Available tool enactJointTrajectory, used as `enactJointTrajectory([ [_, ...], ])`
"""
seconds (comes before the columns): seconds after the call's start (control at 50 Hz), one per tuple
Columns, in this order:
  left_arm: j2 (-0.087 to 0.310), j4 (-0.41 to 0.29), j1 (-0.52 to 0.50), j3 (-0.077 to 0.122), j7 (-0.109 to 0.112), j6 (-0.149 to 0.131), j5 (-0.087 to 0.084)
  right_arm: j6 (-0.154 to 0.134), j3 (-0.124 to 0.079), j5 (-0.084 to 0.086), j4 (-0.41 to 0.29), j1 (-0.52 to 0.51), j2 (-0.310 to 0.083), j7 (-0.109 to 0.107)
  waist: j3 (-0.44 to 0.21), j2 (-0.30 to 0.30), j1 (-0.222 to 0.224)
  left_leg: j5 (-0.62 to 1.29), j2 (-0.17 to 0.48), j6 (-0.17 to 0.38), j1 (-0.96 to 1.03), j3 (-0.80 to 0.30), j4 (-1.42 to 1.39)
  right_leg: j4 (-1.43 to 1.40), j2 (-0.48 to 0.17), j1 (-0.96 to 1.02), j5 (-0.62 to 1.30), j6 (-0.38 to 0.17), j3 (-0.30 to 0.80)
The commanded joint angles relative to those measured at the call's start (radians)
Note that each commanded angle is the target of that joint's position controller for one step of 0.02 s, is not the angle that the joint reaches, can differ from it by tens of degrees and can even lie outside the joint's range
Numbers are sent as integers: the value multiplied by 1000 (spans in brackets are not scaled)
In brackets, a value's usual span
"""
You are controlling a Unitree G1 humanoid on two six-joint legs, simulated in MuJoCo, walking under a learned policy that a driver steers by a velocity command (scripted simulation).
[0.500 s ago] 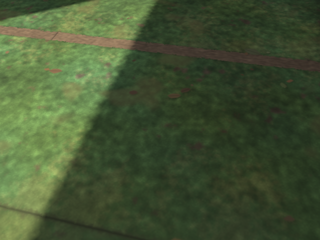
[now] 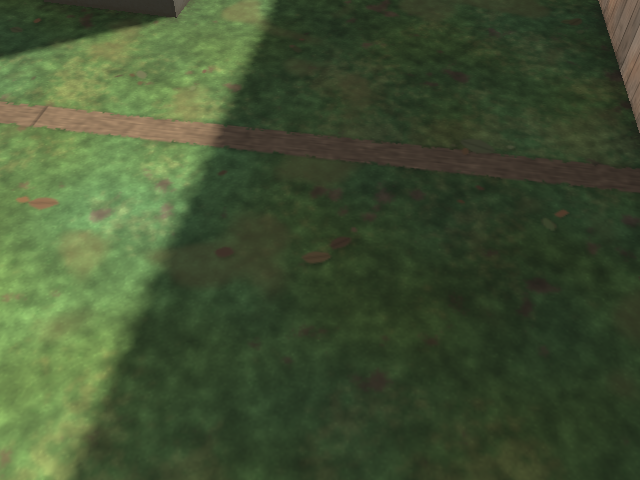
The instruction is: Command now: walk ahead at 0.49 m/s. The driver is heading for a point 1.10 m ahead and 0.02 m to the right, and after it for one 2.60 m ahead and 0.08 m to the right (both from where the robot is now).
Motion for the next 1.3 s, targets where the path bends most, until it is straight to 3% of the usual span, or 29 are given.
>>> enactJointTrajectory([
  [0.02, 46, -42, 35, 14, 7, 3, 13, -18, -20, 1, -54, -40, -131, -20, 56, 76, 47, 70, 278, 171, -109, -206, -206, -139, -42, -19, 161, 27, 1],
  [0.1, 29, -85, -128, 7, -6, -9, 3, -5, -25, 17, -37, 41, -159, -35, 55, 76, -12, 85, 264, 127, -17, -160, -190, -430, 3, 10, 306, 35, -37],
  [0.2, 43, -135, -251, 3, -37, -18, -10, 16, -31, 27, -4, 114, -170, -38, 83, 90, -48, 59, 327, 113, 146, -178, -119, -582, 32, 7, 217, 17, -42],
  [0.24, 65, -141, -228, 9, -47, -27, -10, 27, -38, 27, -3, 105, -181, -40, 69, 103, -22, 110, 350, 97, 190, -192, -64, -623, 49, 64, 135, -12, -51],
  [0.28, 118, -93, -48, 40, -46, -33, -7, 38, -34, 22, -13, 67, -177, -40, -32, 106, 80, 392, 297, 61, 174, -143, 148, -666, 108, 318, 98, -53, -100],
  [0.3, 189, -41, 156, 68, -38, -35, -2, 38, -18, 8, -33, 58, -139, -40, -176, 56, 157, 367, 236, 26, 34, -87, 417, -637, 26, 612, 124, -108, -9],
  [0.32, 306, -13, 294, 97, -36, -27, 15, 17, 18, 4, -51, 160, -24, -30, -325, -192, 144, -5, 68, -55, -392, -9, 831, -692, -227, 1026, 16, -264, 423],
  [0.34, 230, -9, 310, 75, -40, -26, 12, -12, 14, 20, -36, 162, -55, -25, -391, -224, 148, -420, 41, -46, -542, -164, 999, -833, -284, 1074, -65, -301, 688],
  [0.36, 167, -24, 219, 54, -40, -28, 7, -26, -12, 47, -62, 70, -154, -21, -242, -152, 130, -364, 106, -23, -627, -186, 1061, -841, -251, 953, -69, -243, 552],
  [0.38, 130, -49, 118, 40, -40, -26, 5, -29, -15, 49, -81, 2, -162, -25, -155, -79, 100, -264, 164, -16, -609, -155, 1030, -858, -212, 804, 6, -209, 401],
  [0.4, 98, -59, 49, 30, -45, -24, 8, -22, -19, 35, -85, -33, -149, -31, -88, -21, 71, -192, 198, -22, -569, -138, 965, -897, -167, 670, 77, -192, 301],
  [0.42, 74, -60, 19, 22, -49, -26, 14, -8, -25, 25, -84, -26, -135, -36, -56, -32, 38, -143, 228, -25, -508, -141, 903, -934, -126, 581, 117, -172, 224],
  [0.46, 71, -37, 35, 22, -54, -31, 17, 18, -22, 21, -72, 11, -88, -38, -35, -43, 11, -98, 234, -39, -444, -125, 858, -979, -92, 503, 193, -178, 148],
  [0.52, 110, -4, 91, 33, -40, -32, 18, 30, -28, 13, -102, -60, -90, -43, 4, -16, 12, 6, 240, -61, -528, -120, 745, -1005, -89, 516, 310, -190, 87],
  [0.64, 128, 34, 176, 34, -15, -16, 6, 20, -22, 16, -167, -282, -64, -29, 51, -20, 71, 239, 204, -71, -527, -81, 398, -1034, -63, 566, 258, -155, 7],
  [0.74, 136, 81, 246, 41, -8, 2, -3, 9, -16, 26, -216, -405, -69, -4, 98, -22, 101, 184, 184, -46, -557, -79, 270, -987, -120, 715, 252, -149, 13],
  [0.8, 153, 85, 223, 50, -2, 15, -6, -1, -25, 27, -222, -378, -95, 10, 70, -38, 64, 79, 155, -11, -462, -57, 228, -906, -143, 768, 395, -128, 12],
  [0.84, 155, 76, 181, 49, -2, 26, -2, -4, -57, 24, -166, -183, -150, 5, -49, -50, -44, 59, 85, 28, -168, 1, 207, -683, -89, 730, 695, -94, -36],
  [0.86, 128, 60, 174, 37, -2, 27, 8, -3, -82, 19, -114, 7, -210, -4, -176, -10, -116, 86, 153, 73, 130, -76, 240, -436, -34, 572, 605, -61, -73],
  [0.88, 19, 49, 290, 4, -14, 9, 12, 4, -108, 0, -87, 149, -310, -10, -338, 215, -93, -50, 419, 230, 550, -517, 199, -16, 127, 150, 180, 15, -113],
  [0.9, 22, 64, 284, 1, -21, -19, 2, 7, -86, 10, -84, 150, -251, -9, -413, 285, -92, -132, 492, 263, 600, -809, 28, 166, 186, -3, -358, 14, 34],
  [0.92, 112, 37, 195, 25, -25, -36, -27, 5, -68, 19, -94, 68, -198, -8, -266, 229, -81, -177, 461, 207, 478, -688, 10, 237, 120, -97, -323, -9, 67],
  [0.94, 129, 12, 116, 28, -21, -42, -35, 5, -56, 18, -118, -27, -160, -10, -159, 157, -52, -129, 427, 171, 315, -541, -11, 207, 61, -98, -229, -22, 31],
  [0.96, 122, 5, 75, 33, -13, -37, -22, 3, -46, 10, -127, -98, -127, -4, -79, 91, -19, -56, 384, 150, 154, -434, -51, 137, 20, -54, -148, -21, 11],
  [0.98, 109, 8, 90, 41, -6, -22, -10, -3, -37, 0, -128, -132, -99, -1, -52, 109, 21, -9, 345, 130, 55, -358, -83, 75, -14, 16, -97, -22, 19],
  [1.02, 60, 22, 135, 38, -2, 5, -5, -7, -37, -2, -110, -124, -95, 2, -32, 127, 50, 40, 311, 136, -36, -282, -135, 23, -26, 87, -55, -13, 9],
  [1.08, 67, -9, 58, 45, 3, 17, 4, -10, -47, -1, -81, -68, -140, -15, 12, 97, 47, 137, 309, 152, -31, -224, -172, -97, -36, 0, 57, 15, 2],
  [1.2, 38, -70, -153, 35, -14, 5, 3, 5, -45, 12, -45, 30, -155, -40, 48, 94, -14, 160, 277, 108, 51, -136, -183, -442, 4, -26, 312, 30, -38],
  [1.3, 39, -120, -288, 24, -42, -5, -8, 24, -51, 20, 0, 112, -166, -44, 92, 92, -55, 160, 331, 106, 204, -140, -131, -581, 32, -56, 257, 15, -51],
])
